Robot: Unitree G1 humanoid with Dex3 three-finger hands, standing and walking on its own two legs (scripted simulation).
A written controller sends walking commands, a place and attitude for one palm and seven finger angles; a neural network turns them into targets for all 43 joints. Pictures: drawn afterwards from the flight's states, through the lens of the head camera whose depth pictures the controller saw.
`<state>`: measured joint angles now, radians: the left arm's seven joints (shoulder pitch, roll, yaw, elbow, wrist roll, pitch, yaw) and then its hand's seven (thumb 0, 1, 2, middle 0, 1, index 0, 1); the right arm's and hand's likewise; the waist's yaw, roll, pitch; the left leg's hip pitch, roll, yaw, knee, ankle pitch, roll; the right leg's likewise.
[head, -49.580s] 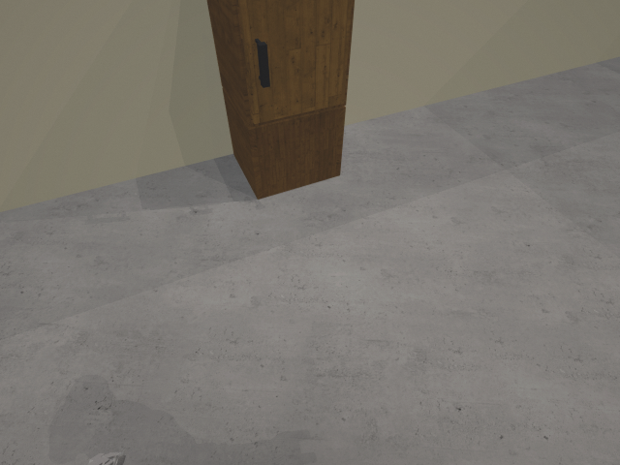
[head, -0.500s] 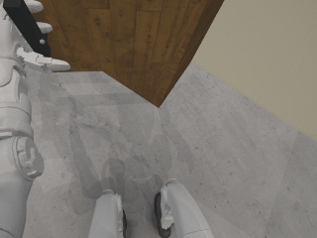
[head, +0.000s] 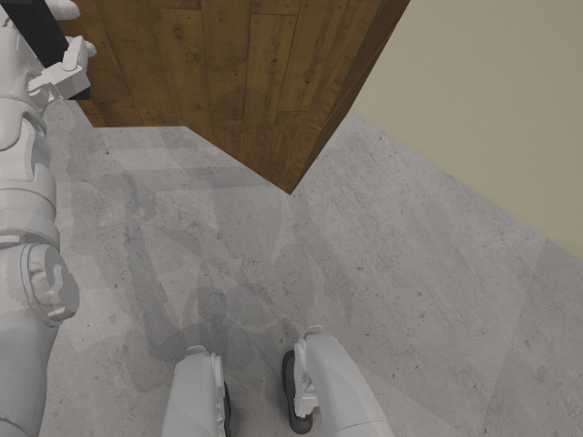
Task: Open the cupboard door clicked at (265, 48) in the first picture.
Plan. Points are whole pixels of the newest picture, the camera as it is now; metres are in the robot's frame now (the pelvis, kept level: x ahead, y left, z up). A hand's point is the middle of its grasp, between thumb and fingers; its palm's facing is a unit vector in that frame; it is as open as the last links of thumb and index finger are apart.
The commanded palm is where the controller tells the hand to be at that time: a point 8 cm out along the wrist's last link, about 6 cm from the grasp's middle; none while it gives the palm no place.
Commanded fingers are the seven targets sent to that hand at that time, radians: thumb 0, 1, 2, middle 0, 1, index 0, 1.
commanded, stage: close the thumb around the handle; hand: left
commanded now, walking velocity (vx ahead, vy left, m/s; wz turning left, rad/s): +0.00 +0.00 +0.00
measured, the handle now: (54, 33) +0.60 +0.23 +0.04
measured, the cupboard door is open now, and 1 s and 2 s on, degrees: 40 67 82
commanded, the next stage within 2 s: pull the door open along its arc in 0.06 s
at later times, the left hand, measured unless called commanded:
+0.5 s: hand (79, 93) +0.52 +0.20 +0.04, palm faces +0.02 -1.00 -0.02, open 6.1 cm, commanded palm +0.47 +0.23 +0.04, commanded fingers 0.00 0.90 0.90 -0.40 -1.35 -0.40 -1.35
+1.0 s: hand (149, 198) +0.40 +0.12 +0.04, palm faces +0.47 -0.88 +0.01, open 6.1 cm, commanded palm +0.33 +0.16 +0.04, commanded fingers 0.00 0.90 0.90 -0.40 -1.35 -0.40 -1.35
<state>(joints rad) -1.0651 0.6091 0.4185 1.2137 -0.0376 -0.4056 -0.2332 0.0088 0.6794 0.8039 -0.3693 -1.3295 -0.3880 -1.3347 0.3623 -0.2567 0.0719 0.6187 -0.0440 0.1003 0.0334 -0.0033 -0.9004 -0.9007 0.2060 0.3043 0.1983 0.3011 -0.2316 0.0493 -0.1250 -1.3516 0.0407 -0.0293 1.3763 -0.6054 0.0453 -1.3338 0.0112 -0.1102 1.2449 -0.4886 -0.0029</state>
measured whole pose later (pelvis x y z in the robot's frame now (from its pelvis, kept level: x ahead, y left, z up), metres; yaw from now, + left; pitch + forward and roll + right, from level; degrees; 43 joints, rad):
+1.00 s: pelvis +0.01 -0.02 +0.03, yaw +3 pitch +25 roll -1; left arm -0.32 -0.02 0.10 0.59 0.05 -0.53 0.49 0.01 0.66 0.73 -0.34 -1.35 -0.37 -1.35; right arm 0.19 -0.18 -0.01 0.59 -0.08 0.04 0.05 0.00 -0.90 -0.90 0.20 0.30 0.20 0.30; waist -0.04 0.02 -0.18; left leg -1.08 0.01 0.01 1.24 -0.59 0.02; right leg -1.11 -0.01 -0.06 1.20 -0.52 -0.02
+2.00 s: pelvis +0.00 -0.04 +0.03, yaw +5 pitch +22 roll +0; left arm -0.19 -0.10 -0.10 0.55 0.10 -0.55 0.60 0.00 -0.44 0.32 -0.33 -1.02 -0.33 -1.03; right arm 0.19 -0.20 -0.04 0.65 -0.10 -0.04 0.02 0.01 -0.90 -0.90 0.20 0.30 0.20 0.30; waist -0.02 0.03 -0.18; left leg -1.07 0.00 -0.02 1.24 -0.55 -0.02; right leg -1.10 -0.03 -0.09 1.23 -0.51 -0.06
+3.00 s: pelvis +0.00 -0.02 +0.01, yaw +4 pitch +21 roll -1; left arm 0.18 0.08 -0.16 0.12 -0.05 -0.47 0.01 -0.01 -0.50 0.30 -0.17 -0.31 -0.18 -0.32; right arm 0.19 -0.21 0.00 0.47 -0.01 -0.02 0.01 0.01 -0.90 -0.90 0.20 0.30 0.20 0.30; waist 0.01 0.03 -0.18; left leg -1.09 -0.02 0.01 1.33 -0.61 0.03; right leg -1.12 -0.04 -0.07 1.30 -0.55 -0.02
